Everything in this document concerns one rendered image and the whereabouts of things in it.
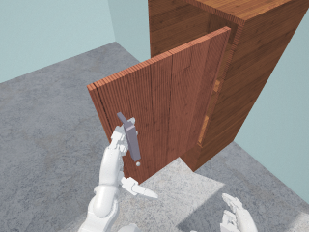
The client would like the cupboard door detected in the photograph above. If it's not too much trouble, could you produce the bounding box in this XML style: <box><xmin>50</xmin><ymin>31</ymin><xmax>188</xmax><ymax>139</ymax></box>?
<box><xmin>87</xmin><ymin>26</ymin><xmax>232</xmax><ymax>185</ymax></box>

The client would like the handle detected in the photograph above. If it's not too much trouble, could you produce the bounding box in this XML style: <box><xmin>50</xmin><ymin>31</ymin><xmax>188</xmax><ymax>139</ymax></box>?
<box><xmin>117</xmin><ymin>112</ymin><xmax>141</xmax><ymax>161</ymax></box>

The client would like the left robot forearm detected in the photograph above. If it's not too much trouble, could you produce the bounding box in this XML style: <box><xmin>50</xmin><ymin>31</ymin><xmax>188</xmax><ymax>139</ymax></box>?
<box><xmin>77</xmin><ymin>185</ymin><xmax>120</xmax><ymax>232</ymax></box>

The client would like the robot left hand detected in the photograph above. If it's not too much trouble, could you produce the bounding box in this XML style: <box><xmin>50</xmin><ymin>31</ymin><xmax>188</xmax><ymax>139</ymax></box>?
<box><xmin>98</xmin><ymin>117</ymin><xmax>159</xmax><ymax>200</ymax></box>

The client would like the robot right hand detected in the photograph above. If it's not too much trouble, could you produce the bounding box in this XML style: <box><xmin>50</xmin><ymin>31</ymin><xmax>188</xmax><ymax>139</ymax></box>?
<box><xmin>220</xmin><ymin>193</ymin><xmax>258</xmax><ymax>232</ymax></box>

